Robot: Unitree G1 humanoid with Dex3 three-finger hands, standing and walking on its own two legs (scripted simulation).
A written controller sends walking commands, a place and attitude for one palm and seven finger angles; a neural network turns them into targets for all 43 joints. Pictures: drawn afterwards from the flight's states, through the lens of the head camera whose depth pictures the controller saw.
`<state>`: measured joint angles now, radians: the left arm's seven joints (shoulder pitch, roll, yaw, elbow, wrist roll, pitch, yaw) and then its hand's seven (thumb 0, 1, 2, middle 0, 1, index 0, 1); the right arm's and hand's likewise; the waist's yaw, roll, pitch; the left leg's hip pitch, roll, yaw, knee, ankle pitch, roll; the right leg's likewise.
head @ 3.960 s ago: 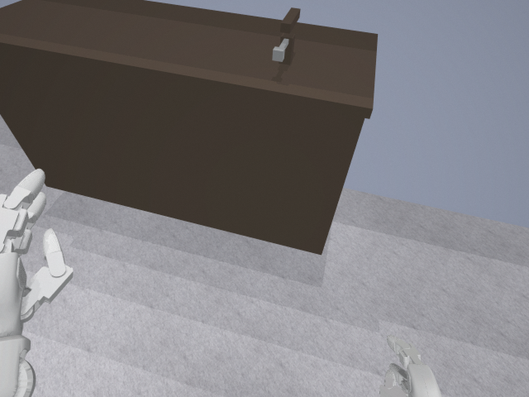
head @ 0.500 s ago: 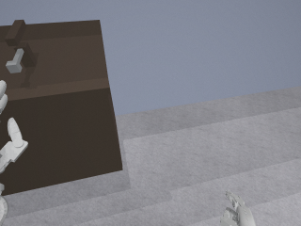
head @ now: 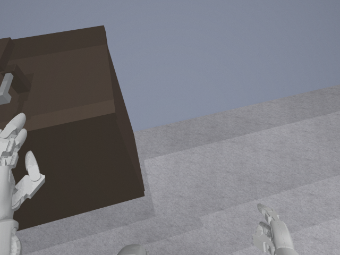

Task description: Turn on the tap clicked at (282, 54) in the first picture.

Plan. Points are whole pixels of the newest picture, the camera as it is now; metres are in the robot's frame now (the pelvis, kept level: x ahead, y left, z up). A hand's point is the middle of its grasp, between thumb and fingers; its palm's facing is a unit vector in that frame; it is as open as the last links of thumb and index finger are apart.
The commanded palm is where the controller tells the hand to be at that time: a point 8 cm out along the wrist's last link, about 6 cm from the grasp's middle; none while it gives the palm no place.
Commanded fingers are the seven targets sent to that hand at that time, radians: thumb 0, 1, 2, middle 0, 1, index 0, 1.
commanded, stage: come to a stop and stand still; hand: left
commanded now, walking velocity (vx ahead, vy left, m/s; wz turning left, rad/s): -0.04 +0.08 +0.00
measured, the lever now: (1, 97) +0.46 +0.46 +0.12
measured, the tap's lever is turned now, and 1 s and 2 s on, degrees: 0 0 0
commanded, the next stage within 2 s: look again from close up in 1.40 s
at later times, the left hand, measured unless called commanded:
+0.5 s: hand out of the picture +0.13 +0.35 +0.15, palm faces +0.37 -0.86 -0.35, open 7.4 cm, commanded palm +0.08 +0.37 +0.18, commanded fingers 0.00 0.90 0.90 -0.20 -0.30 -0.20 -0.30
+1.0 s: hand out of the picture +0.07 +0.42 +0.16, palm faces +0.49 -0.83 -0.25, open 7.4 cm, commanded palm +0.00 +0.43 +0.18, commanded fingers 0.00 0.90 0.90 -0.20 -0.30 -0.20 -0.30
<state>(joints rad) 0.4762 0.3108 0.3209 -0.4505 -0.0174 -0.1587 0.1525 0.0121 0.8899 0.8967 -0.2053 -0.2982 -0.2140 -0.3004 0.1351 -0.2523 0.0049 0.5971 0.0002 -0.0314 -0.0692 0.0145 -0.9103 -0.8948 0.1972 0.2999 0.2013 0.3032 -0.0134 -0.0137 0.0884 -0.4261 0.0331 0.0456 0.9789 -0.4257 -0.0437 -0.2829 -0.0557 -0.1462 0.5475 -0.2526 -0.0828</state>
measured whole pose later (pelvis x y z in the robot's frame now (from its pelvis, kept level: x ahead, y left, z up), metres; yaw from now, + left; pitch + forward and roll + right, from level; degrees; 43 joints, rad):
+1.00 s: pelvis -0.15 +0.14 +0.00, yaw +2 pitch -3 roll -1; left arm 0.26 0.33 0.36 -0.40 -0.03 -0.21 0.10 0.01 0.89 0.90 -0.20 -0.30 -0.21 -0.30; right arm 0.19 -0.18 0.00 0.58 0.00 -0.16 0.00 0.01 -0.91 -0.90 0.20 0.30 0.20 0.30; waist 0.07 -0.08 0.10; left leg -0.23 -0.07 0.01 0.54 -0.26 0.07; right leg -0.42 0.03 0.07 0.82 -0.38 0.01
